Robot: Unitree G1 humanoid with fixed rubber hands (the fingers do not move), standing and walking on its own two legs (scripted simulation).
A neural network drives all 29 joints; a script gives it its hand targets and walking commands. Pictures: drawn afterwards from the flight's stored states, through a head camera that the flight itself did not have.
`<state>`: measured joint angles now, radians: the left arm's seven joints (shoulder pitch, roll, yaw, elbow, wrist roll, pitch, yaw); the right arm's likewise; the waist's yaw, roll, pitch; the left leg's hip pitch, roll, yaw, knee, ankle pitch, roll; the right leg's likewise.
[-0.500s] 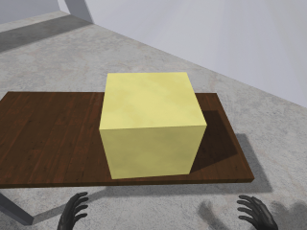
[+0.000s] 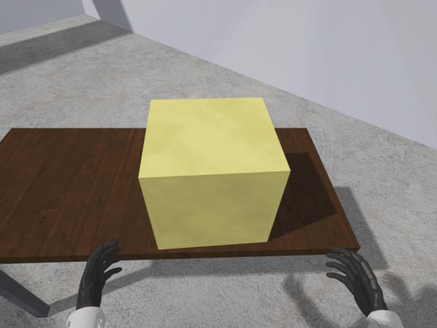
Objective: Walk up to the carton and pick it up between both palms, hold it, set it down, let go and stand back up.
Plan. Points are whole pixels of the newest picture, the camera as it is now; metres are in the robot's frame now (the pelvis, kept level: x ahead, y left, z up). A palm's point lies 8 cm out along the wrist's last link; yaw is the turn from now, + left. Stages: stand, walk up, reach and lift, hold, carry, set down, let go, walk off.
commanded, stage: reach and lift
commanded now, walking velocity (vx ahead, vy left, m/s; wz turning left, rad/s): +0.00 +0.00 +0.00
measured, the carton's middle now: (210, 172) +0.50 +0.03 -0.03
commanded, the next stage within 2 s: none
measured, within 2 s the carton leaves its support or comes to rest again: neither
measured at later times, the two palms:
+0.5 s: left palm (87, 248) +0.27 +0.25 +0.02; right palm (352, 236) +0.30 -0.24 +0.03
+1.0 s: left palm (85, 198) +0.33 +0.25 +0.09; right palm (357, 190) +0.36 -0.25 +0.09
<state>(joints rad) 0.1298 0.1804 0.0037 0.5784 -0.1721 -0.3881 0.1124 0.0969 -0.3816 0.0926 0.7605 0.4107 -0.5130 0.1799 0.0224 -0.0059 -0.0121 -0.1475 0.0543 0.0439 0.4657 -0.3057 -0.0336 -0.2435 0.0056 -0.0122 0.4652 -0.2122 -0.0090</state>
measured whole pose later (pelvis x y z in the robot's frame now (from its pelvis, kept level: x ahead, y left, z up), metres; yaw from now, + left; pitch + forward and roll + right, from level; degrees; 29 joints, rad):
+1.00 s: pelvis +0.00 +0.00 +0.01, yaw -1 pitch +4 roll -1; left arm -0.32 0.27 0.14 0.27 -0.20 0.30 0.07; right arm -0.41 -0.55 0.04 0.60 0.49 0.05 0.15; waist 0.06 0.01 -0.01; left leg -0.19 0.06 0.06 0.34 -0.22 -0.03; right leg -0.26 0.02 0.00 0.28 -0.09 -0.01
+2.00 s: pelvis -0.01 -0.01 +0.00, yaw +2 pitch +17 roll -1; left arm -1.03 0.43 0.01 0.91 -0.35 0.30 0.07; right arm -1.13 -0.56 0.09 1.13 0.51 0.18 0.08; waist 0.07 -0.01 -0.16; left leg -0.51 0.06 0.00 0.42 -0.21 -0.04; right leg -0.56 0.01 -0.05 0.36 -0.10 -0.02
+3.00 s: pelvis -0.03 -0.01 -0.05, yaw +2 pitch +35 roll +0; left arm -1.09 0.33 -0.09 1.42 -0.40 -0.36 0.04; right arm -1.10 -0.44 0.17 1.36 0.44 -0.28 0.08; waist 0.08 0.00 -0.29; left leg -1.07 0.05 -0.01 0.76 -0.30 -0.05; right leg -1.12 0.00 -0.05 0.70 -0.18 -0.02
